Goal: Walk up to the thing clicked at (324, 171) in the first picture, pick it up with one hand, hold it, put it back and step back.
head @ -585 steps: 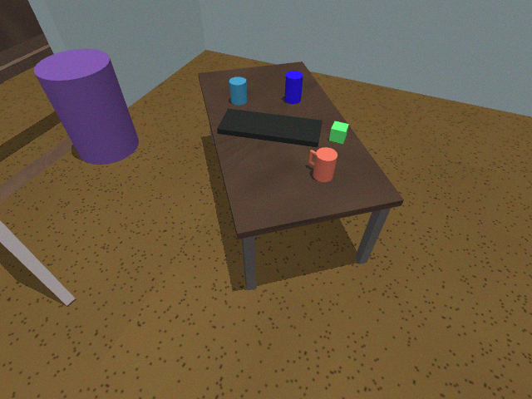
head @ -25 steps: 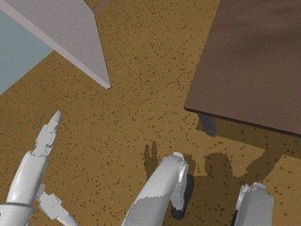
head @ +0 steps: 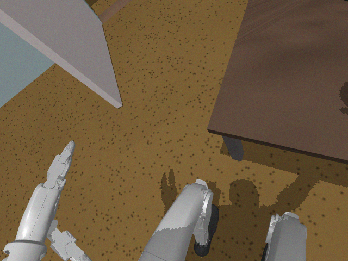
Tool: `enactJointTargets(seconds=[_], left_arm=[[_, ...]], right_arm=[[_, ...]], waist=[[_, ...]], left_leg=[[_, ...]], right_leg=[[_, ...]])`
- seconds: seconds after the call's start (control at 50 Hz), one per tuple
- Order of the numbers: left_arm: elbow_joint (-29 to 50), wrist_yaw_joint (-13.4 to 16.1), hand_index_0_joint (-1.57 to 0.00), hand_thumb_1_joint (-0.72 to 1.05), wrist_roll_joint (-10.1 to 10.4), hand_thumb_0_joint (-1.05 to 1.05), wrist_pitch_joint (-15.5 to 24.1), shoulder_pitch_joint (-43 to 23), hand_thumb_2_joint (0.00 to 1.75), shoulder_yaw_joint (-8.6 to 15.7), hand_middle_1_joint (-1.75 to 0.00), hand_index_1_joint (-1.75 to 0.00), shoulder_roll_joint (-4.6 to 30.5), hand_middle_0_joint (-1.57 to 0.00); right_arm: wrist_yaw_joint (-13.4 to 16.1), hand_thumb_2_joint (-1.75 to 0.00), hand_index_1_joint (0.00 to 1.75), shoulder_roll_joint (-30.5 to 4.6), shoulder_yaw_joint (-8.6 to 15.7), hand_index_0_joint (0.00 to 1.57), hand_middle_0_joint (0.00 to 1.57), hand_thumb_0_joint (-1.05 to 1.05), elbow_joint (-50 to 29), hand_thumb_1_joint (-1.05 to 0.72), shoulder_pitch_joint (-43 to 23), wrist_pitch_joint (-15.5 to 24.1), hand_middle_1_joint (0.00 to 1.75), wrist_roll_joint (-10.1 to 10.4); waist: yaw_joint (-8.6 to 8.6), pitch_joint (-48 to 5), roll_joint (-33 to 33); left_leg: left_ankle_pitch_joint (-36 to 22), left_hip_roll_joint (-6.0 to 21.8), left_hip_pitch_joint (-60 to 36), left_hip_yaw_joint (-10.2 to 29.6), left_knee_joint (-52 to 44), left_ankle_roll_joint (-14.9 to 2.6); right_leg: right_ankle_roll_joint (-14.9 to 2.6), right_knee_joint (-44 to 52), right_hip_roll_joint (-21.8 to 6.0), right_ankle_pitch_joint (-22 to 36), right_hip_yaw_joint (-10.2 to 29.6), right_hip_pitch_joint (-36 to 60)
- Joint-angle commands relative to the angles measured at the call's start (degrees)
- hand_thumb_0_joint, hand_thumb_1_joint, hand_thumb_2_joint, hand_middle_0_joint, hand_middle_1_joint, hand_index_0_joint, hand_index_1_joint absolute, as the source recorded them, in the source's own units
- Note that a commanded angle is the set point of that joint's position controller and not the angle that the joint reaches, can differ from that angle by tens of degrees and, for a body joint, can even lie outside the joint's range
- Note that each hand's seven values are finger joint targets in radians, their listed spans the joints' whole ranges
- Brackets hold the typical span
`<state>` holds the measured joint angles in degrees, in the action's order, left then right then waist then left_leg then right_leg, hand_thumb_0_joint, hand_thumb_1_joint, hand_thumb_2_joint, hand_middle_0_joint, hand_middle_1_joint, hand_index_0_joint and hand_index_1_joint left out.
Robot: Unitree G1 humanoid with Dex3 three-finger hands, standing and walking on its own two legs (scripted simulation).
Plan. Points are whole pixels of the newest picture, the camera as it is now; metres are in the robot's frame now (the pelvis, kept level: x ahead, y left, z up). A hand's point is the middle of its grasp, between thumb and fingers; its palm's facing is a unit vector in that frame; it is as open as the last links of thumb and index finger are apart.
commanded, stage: settle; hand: right
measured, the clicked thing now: out of the picture +0.57 -0.23 -0.03
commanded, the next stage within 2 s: lift in 0.60 s
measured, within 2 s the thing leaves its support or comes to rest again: neither
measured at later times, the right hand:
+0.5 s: hand out of the picture +0.56 -0.26 +0.02, palm faces +0.31 +0.95 -0.01, open 10.9 cm
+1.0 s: hand out of the picture +0.54 -0.26 +0.05, palm faces +0.30 +0.95 -0.01, open 11.0 cm
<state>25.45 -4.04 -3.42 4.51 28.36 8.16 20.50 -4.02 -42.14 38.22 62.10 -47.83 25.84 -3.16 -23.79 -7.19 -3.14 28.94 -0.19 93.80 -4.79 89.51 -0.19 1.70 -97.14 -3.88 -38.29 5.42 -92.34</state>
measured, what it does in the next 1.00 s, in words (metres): rises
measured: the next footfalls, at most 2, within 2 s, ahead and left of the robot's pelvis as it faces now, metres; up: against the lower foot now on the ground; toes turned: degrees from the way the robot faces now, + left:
none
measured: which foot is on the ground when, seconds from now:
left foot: down 0.00-1.00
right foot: down 0.00-1.00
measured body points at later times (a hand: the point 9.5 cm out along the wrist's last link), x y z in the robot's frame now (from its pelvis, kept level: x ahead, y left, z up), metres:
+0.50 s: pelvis +0.01 +0.00 +0.03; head +0.22 -0.08 +0.43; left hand +0.19 +0.26 +0.12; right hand +0.54 -0.31 +0.02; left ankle +0.10 +0.12 -0.52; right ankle +0.04 -0.13 -0.52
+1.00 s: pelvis +0.02 +0.00 +0.06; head +0.20 -0.07 +0.47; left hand +0.19 +0.26 +0.13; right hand +0.52 -0.31 +0.05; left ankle +0.10 +0.12 -0.52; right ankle +0.04 -0.13 -0.52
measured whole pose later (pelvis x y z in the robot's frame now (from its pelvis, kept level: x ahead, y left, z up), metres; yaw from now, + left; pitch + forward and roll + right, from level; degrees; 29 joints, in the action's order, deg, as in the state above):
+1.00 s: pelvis +0.02 +0.00 +0.06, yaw -1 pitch +30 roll +5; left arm 14.5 -2.7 -4.3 2.5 25.1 5.3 16.7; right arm -2.7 -35.7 34.8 63.6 -45.0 27.4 -1.3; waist -19.6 -8.0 -1.8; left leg 27.3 -0.4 79.2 -4.3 76.7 0.2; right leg 1.4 -83.8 -4.0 -35.9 4.3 -77.9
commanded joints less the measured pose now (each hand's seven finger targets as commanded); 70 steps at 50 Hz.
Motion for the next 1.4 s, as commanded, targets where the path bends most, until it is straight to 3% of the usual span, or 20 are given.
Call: enactJointTargets(seconds=[0.0,0.1,0.3,0.56,0.62,0.7,0.72,0.82,0.86,0.94,0.98,1.12,1.16,1.2,1.22,1.24,1.28,1.32,1.34,1.38], left_arm=[[7.12,2.02,-0.04,-0.59,0.41,0.00,2.20,2.18,0.08,9.46,-0.04,-0.06,10.83,-0.06],[7.03,2.35,-0.04,-0.58,0.67,0.00,2.04,2.85,0.08,7.57,-0.04,-0.06,9.45,-0.05],[3.32,2.90,-0.03,-0.59,-0.09,0.00,2.32,2.49,0.08,7.00,-0.04,-0.06,9.08,-0.05],[-0.08,2.38,-0.03,-0.59,-0.80,0.00,0.68,1.69,0.08,4.49,-0.04,-0.06,7.08,-0.05],[3.60,2.79,-0.03,-0.59,-0.58,0.00,0.77,-0.52,0.08,5.64,-0.04,-0.06,8.95,-0.05],[1.26,2.57,-0.04,-0.57,-0.47,0.00,0.94,0.24,0.07,4.46,-0.05,-0.05,6.76,-0.05],[2.98,2.85,-0.04,-0.56,-0.55,0.00,1.02,-0.77,0.06,6.06,-0.05,-0.05,8.55,-0.05],[-0.47,2.61,-0.04,-0.56,-0.34,0.00,0.96,-0.13,0.06,5.25,-0.05,-0.05,6.62,-0.05],[-0.72,2.59,-0.04,-0.56,-0.67,0.00,0.75,0.16,0.06,4.80,-0.04,-0.05,6.67,-0.04],[-3.78,2.61,-0.04,-0.56,-0.59,0.00,0.86,0.86,0.06,4.49,-0.05,-0.05,5.48,-0.04],[-2.83,2.79,-0.04,-0.56,-0.58,0.00,0.92,-0.25,0.06,6.04,-0.04,-0.05,7.57,-0.04],[-5.35,3.02,-0.04,-0.57,-0.43,0.00,-0.04,-0.92,0.07,6.66,-0.04,-0.05,7.48,-0.05],[-8.24,2.68,-0.04,-0.56,-0.22,0.00,-0.42,0.78,0.07,3.96,-0.04,-0.05,3.91,-0.04],[-5.33,3.37,-0.04,-0.56,0.18,0.00,-0.17,-1.34,0.06,6.85,-0.04,-0.05,6.96,-0.05],[-6.33,3.20,-0.04,-0.56,-0.15,0.00,-0.12,-1.30,0.07,6.04,-0.04,-0.05,6.22,-0.04],[-8.06,3.33,-0.04,-0.56,0.12,0.00,-0.46,1.06,0.06,5.81,-0.04,-0.05,5.58,-0.04],[-11.12,3.08,-0.03,-0.57,0.46,0.00,-0.42,1.49,0.07,3.58,-0.04,-0.05,2.31,-0.04],[-11.12,3.72,-0.03,-0.57,0.70,0.00,-0.33,-0.53,0.07,5.93,-0.04,-0.05,4.91,-0.04],[-11.58,3.55,-0.03,-0.57,0.51,0.00,-0.28,-1.08,0.07,4.36,-0.04,-0.05,3.55,-0.04],[-13.47,3.66,-0.03,-0.56,0.65,0.00,-0.59,-0.33,0.06,4.76,-0.04,-0.05,3.03,-0.04]], right_arm=[[0.61,-1.10,1.26,-13.00,-1.14,1.24,1.19,0.00,-10.47,-0.03,-19.92,3.18,1.26,1.05],[0.89,-1.11,1.27,-12.75,-1.96,1.24,1.20,0.00,-7.74,-0.05,-20.22,3.54,1.27,0.98],[1.19,-1.14,1.28,-15.91,-0.51,1.21,1.17,0.00,-9.47,-0.10,-23.43,5.29,1.28,1.18],[1.01,-1.17,1.30,-10.13,-3.30,1.21,1.17,0.00,-5.93,-0.11,-20.60,4.61,1.30,0.67],[1.59,-1.18,1.30,-13.70,-1.66,1.20,1.16,0.00,-9.84,-0.10,-23.68,5.19,1.30,0.83],[1.19,-1.24,1.34,-7.58,-4.29,1.23,1.19,0.00,-4.30,-0.16,-19.24,4.67,1.34,1.39],[1.89,-1.25,1.37,-14.38,-0.72,1.25,1.20,0.00,-10.63,-0.11,-22.67,5.66,1.37,1.13],[1.58,-1.24,1.37,-7.89,-3.25,1.26,1.22,0.00,-6.86,-0.12,-18.68,5.37,1.37,1.84],[2.12,-1.26,1.39,-12.34,-1.06,1.27,1.22,0.00,-12.07,-0.08,-20.56,6.20,1.39,1.51],[1.20,-1.24,1.37,-4.70,-4.87,1.25,1.21,0.00,-9.88,-0.08,-15.72,5.63,1.37,2.39],[1.75,-1.26,1.39,-8.40,-2.26,1.28,1.23,0.00,-14.98,-0.12,-16.48,5.70,1.39,2.88],[2.84,-1.28,1.41,-1.70,-5.28,1.29,1.24,0.00,-17.08,-0.10,-11.64,4.86,1.41,3.76],[2.46,-1.28,1.40,4.58,-8.54,1.29,1.24,0.00,-16.48,-0.10,-8.61,4.47,1.40,4.35],[3.09,-1.28,1.40,3.06,-6.88,1.28,1.23,0.00,-20.15,-0.11,-7.92,4.60,1.40,4.91],[2.91,-1.29,1.41,6.83,-9.85,1.29,1.24,0.00,-18.34,-0.09,-5.35,4.10,1.41,4.78],[3.43,-1.27,1.40,3.06,-6.41,1.29,1.24,0.00,-23.73,-0.10,-6.31,4.65,1.40,5.38],[2.90,-1.28,1.41,12.41,-11.98,1.29,1.24,0.00,-19.23,-0.09,0.09,3.53,1.41,6.09],[4.03,-1.28,1.41,5.59,-7.75,1.30,1.25,0.00,-25.98,-0.12,-3.70,4.19,1.41,6.22],[3.78,-1.29,1.42,10.64,-11.76,1.31,1.26,0.00,-24.09,-0.11,-1.49,3.93,1.42,6.10],[4.11,-1.29,1.42,11.85,-12.26,1.31,1.26,0.00,-26.40,-0.12,0.50,4.12,1.42,6.13]], waist=[[1.92,-32.59,25.15],[2.25,-32.17,20.24],[2.91,-34.10,23.98],[3.40,-33.12,24.40],[3.23,-36.05,24.04],[2.63,-31.50,19.76],[4.32,-36.18,21.66],[4.11,-32.67,20.66],[6.03,-36.21,23.41],[5.71,-33.03,22.69],[7.53,-36.91,23.84],[9.02,-35.90,18.91],[9.73,-31.16,17.12],[10.20,-34.41,14.64],[10.62,-33.89,14.18],[11.58,-32.93,13.51],[11.76,-26.26,12.03],[13.17,-28.78,12.42],[12.87,-27.83,11.93],[13.87,-24.80,11.52]], left_leg=[[-10.69,-2.01,-21.60,1.18,-9.74,-1.83],[-9.75,-1.87,-28.29,2.64,-13.06,-1.25],[-13.79,-1.96,-28.22,2.62,-14.35,-1.35],[-16.52,-2.63,-27.99,0.86,-15.26,-1.66],[-15.97,-2.33,-30.57,1.42,-16.39,-1.51],[-16.18,-2.27,-33.30,1.69,-17.86,-1.19],[-17.13,-2.10,-35.11,2.38,-17.74,-1.13],[-17.55,-2.28,-34.93,1.84,-18.82,-1.15],[-17.68,-2.20,-35.77,2.25,-18.82,-1.21],[-17.79,-2.16,-34.89,1.80,-19.86,-1.28],[-18.24,-2.35,-35.10,1.49,-20.00,-1.36],[-18.09,-2.42,-40.37,1.39,-23.47,-1.33],[-17.91,-2.17,-41.77,1.72,-24.47,-1.35],[-18.91,-1.99,-45.14,1.82,-25.48,-1.05],[-20.26,-1.91,-47.15,2.08,-25.96,-0.81],[-20.71,-1.79,-47.83,2.38,-26.44,-0.71],[-19.78,-1.58,-47.07,2.55,-27.85,-0.68],[-20.03,-1.38,-48.79,2.87,-28.55,-0.60],[-19.46,-1.33,-49.32,2.86,-29.07,-0.59],[-17.47,-1.09,-49.12,3.13,-30.11,-0.74]], right_leg=[[-1.49,14.68,0.94,20.08,-0.74,27.96],[-2.26,16.55,1.62,14.05,-1.60,22.75],[-2.02,17.43,1.30,21.17,-1.64,30.73],[-1.30,19.88,0.76,30.44,-0.36,36.20],[-1.51,20.80,0.79,27.13,-0.70,37.51],[-2.03,21.61,1.31,22.98,-1.16,31.77],[-2.12,21.35,1.33,24.15,-1.45,33.59],[-1.93,22.72,1.46,25.12,-1.47,34.55],[-1.78,23.22,1.45,26.44,-1.73,37.62],[-1.61,24.53,1.31,27.41,-1.61,39.18],[-1.27,25.17,1.09,31.14,-1.23,43.59],[-1.60,28.96,1.67,28.97,-1.91,45.21],[-1.75,30.42,2.15,26.51,-2.40,41.92],[-1.72,31.39,2.17,26.46,-2.49,44.55],[-1.94,31.67,2.57,26.67,-3.06,43.81],[-2.09,31.68,2.58,26.72,-3.23,43.13],[-2.10,33.22,2.90,25.30,-3.67,41.74],[-1.87,34.16,2.92,25.80,-3.85,44.50],[-1.92,34.95,3.04,24.90,-4.04,44.38],[-1.87,36.53,3.15,22.99,-4.27,44.55]])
